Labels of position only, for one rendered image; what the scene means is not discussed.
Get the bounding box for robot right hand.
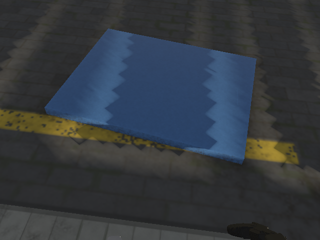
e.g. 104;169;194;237
227;222;287;240

